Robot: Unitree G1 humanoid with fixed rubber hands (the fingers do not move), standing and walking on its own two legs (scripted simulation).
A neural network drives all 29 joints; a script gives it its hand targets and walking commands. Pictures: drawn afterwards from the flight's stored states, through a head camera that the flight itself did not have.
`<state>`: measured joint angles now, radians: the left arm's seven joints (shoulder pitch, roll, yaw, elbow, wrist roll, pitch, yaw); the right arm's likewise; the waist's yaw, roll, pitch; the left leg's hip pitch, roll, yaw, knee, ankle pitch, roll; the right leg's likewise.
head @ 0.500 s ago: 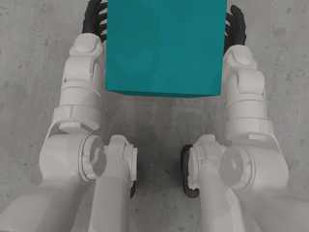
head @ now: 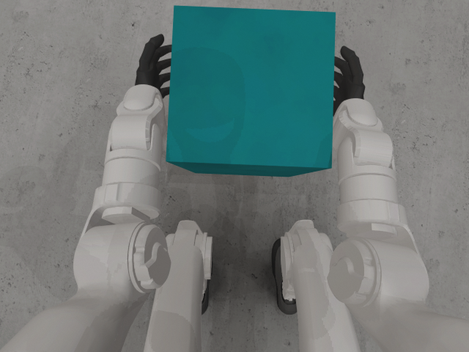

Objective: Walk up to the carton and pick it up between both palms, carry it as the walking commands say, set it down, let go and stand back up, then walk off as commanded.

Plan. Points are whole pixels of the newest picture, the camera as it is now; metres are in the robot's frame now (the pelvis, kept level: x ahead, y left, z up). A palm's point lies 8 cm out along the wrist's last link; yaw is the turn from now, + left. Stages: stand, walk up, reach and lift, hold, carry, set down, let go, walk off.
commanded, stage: reach and lift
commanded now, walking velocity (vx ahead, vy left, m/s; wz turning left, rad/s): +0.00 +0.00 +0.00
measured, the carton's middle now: (246, 114) +0.50 +0.01 -0.14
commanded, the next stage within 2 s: none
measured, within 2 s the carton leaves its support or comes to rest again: neither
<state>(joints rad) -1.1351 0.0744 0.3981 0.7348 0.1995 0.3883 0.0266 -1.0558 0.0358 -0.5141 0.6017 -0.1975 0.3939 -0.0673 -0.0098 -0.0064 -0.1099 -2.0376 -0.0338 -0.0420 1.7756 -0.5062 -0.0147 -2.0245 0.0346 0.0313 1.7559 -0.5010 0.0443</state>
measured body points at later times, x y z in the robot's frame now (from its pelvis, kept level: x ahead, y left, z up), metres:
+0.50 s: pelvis +0.01 +0.00 +0.06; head +0.25 +0.02 +0.44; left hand +0.50 +0.16 +0.00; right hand +0.49 -0.14 +0.00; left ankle +0.10 +0.12 -0.46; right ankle +0.11 -0.13 -0.46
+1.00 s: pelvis +0.03 +0.00 +0.13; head +0.22 +0.02 +0.53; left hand +0.48 +0.15 +0.07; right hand +0.47 -0.15 +0.08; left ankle +0.10 +0.12 -0.46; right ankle +0.11 -0.13 -0.46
